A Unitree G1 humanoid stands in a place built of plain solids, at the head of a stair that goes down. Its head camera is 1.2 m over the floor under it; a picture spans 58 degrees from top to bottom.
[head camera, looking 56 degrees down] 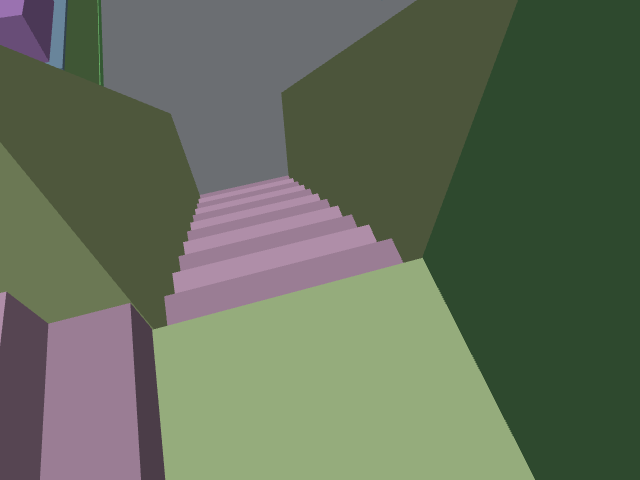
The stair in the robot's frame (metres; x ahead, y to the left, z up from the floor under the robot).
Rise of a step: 0.18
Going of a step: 0.20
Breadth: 0.86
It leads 17 degrees to the left of straight ahead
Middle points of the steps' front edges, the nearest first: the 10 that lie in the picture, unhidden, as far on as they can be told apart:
0.62 0.08 0.00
0.81 0.14 -0.17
1.01 0.19 -0.35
1.20 0.25 -0.53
1.39 0.31 -0.70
1.59 0.37 -0.88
1.78 0.43 -1.05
1.97 0.49 -1.23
2.17 0.54 -1.40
2.36 0.60 -1.58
